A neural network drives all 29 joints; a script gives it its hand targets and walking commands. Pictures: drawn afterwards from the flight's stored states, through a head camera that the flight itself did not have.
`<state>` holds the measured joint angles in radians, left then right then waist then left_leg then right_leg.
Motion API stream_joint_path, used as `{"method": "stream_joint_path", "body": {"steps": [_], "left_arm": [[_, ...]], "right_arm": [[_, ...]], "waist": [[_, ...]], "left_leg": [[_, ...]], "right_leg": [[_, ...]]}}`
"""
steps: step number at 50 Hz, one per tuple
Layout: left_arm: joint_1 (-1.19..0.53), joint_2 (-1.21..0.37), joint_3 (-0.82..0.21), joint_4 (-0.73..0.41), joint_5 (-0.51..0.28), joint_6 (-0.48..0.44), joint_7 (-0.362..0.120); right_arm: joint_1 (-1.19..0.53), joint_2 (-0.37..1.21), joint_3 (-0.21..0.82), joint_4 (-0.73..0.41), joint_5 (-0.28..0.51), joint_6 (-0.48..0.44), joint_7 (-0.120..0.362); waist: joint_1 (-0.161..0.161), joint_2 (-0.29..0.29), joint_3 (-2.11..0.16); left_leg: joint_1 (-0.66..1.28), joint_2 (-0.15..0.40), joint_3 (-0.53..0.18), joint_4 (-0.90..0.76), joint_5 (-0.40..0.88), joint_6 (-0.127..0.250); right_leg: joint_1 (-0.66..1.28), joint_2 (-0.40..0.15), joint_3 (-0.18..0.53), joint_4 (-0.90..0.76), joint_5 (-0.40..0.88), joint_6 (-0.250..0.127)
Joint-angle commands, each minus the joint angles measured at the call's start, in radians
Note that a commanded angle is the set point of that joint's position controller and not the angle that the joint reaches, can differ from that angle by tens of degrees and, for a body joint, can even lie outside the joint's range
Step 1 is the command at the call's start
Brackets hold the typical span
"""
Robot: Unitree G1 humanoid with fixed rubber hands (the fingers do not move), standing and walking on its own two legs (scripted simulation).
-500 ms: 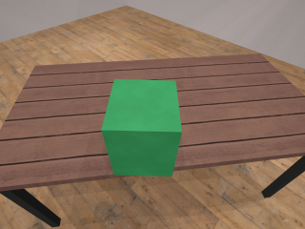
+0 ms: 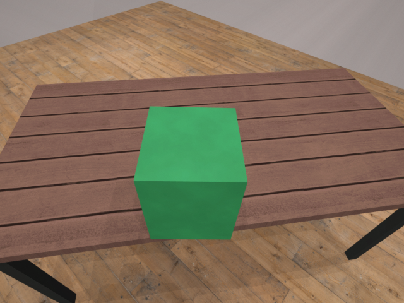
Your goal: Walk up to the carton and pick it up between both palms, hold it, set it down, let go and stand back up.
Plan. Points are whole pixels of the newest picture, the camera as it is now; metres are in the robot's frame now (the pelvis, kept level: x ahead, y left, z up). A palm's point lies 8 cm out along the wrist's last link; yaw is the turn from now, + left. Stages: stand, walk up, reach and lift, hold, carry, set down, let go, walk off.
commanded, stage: stand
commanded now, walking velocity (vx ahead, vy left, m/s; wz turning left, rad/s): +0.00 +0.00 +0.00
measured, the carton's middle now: (191, 175) +0.41 +0.02 -0.01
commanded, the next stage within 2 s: none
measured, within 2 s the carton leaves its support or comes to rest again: neither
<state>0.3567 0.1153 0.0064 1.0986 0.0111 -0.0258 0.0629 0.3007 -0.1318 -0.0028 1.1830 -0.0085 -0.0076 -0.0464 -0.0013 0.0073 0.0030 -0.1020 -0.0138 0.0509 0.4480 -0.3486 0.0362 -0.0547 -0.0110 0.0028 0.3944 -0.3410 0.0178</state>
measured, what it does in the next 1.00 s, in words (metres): shifts its weight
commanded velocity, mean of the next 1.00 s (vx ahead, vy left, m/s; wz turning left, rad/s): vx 0.00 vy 0.00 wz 0.00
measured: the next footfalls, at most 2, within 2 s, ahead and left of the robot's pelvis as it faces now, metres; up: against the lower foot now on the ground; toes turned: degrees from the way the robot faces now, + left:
none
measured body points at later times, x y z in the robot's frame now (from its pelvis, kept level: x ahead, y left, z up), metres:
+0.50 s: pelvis -0.06 +0.01 +0.01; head -0.05 +0.01 +0.46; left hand -0.11 +0.20 -0.16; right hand -0.10 -0.20 -0.16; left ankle -0.07 +0.09 -0.74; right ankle -0.08 -0.13 -0.74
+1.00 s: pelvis -0.08 +0.00 +0.00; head -0.08 +0.00 +0.45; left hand -0.15 +0.19 -0.16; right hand -0.13 -0.20 -0.16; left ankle -0.07 +0.09 -0.74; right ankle -0.08 -0.13 -0.74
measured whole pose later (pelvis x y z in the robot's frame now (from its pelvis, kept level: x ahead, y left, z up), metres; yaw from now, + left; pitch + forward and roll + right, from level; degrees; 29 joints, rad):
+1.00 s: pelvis -0.08 +0.00 +0.00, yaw +1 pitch -2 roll +0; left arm 0.40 0.08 -0.03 1.16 0.01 -0.01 0.04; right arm 0.36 -0.11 0.03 1.17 -0.01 0.00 -0.03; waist 0.00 0.01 0.02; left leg -0.19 -0.03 0.05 0.42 -0.20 0.05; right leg -0.17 -0.03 0.00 0.43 -0.23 0.02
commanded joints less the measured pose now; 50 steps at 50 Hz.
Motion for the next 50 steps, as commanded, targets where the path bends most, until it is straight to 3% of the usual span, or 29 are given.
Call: {"method": "stream_joint_path", "body": {"steps": [1, 7, 14, 27, 28, 29, 40, 44, 45, 49, 50], "left_arm": [[0.101, 0.081, 0.011, 0.015, -0.002, 0.006, 0.006], [0.102, 0.065, 0.001, 0.038, 0.001, 0.015, 0.002], [0.107, 0.062, -0.009, 0.059, 0.001, 0.018, -0.001], [0.123, 0.053, -0.022, 0.068, 0.003, 0.019, -0.011], [0.12, 0.053, -0.024, 0.066, 0.003, 0.02, -0.014], [0.118, 0.046, -0.027, 0.068, 0.002, 0.021, -0.013], [0.145, 0.028, -0.03, 0.068, 0.002, 0.016, -0.016], [0.153, 0.032, -0.03, 0.068, -0.001, 0.014, -0.015], [0.147, 0.033, -0.028, 0.065, -0.001, 0.014, -0.016], [0.155, 0.022, -0.031, 0.063, -0.001, 0.012, -0.016], [0.16, 0.028, -0.03, 0.063, 0.0, 0.013, -0.017]], "right_arm": [[0.113, -0.096, -0.009, 0.003, 0.003, -0.003, -0.006], [0.112, -0.073, 0.002, 0.011, -0.003, 0.001, -0.002], [0.121, -0.078, 0.007, 0.012, -0.003, 0.005, 0.002], [0.141, -0.06, 0.019, 0.005, 0.0, 0.004, 0.006], [0.135, -0.065, 0.019, 0.007, -0.001, 0.006, 0.006], [0.144, -0.069, 0.015, 0.005, 0.002, 0.006, 0.007], [0.159, -0.061, 0.016, -0.001, -0.002, 0.007, 0.009], [0.171, -0.056, 0.017, -0.004, 0.0, 0.005, 0.012], [0.161, -0.047, 0.02, -0.006, -0.001, 0.005, 0.013], [0.161, -0.058, 0.015, -0.011, -0.001, 0.006, 0.012], [0.174, -0.052, 0.016, -0.009, 0.002, 0.006, 0.011]], "waist": [[-0.002, -0.003, 0.042], [-0.001, 0.003, 0.094], [-0.004, -0.017, 0.134], [-0.001, 0.004, 0.141], [0.005, 0.018, 0.158], [-0.005, -0.02, 0.151], [-0.002, 0.004, 0.146], [-0.004, -0.022, 0.141], [-0.003, 0.003, 0.15], [-0.003, 0.007, 0.132], [-0.004, -0.016, 0.134]], "left_leg": [[0.036, 0.122, -0.109, -0.042, 0.649, 0.024], [-0.007, 0.114, -0.117, -0.084, 0.464, 0.024], [-0.041, 0.108, -0.131, -0.114, 0.324, 0.025], [-0.1, 0.1, -0.155, -0.167, 0.12, 0.026], [-0.1, 0.095, -0.148, -0.163, 0.117, 0.024], [-0.09, 0.096, -0.151, -0.163, 0.115, 0.024], [-0.114, 0.095, -0.153, -0.164, 0.081, 0.024], [-0.122, 0.093, -0.154, -0.159, 0.066, 0.025], [-0.133, 0.095, -0.153, -0.161, 0.062, 0.026], [-0.144, 0.093, -0.155, -0.161, 0.046, 0.025], [-0.147, 0.095, -0.158, -0.162, 0.035, 0.026]], "right_leg": [[-0.045, -0.085, 0.038, -0.017, 0.472, -0.033], [-0.059, -0.09, 0.051, -0.049, 0.36, -0.029], [-0.094, -0.084, 0.055, -0.068, 0.267, -0.024], [-0.125, -0.077, 0.053, -0.065, 0.176, -0.021], [-0.144, -0.078, 0.057, -0.07, 0.17, -0.02], [-0.159, -0.078, 0.056, -0.066, 0.167, -0.021], [-0.187, -0.073, 0.055, -0.055, 0.145, -0.024], [-0.199, -0.069, 0.058, -0.054, 0.127, -0.027], [-0.205, -0.07, 0.061, -0.052, 0.123, -0.027], [-0.198, -0.069, 0.061, -0.051, 0.114, -0.031], [-0.206, -0.066, 0.061, -0.047, 0.11, -0.03]]}}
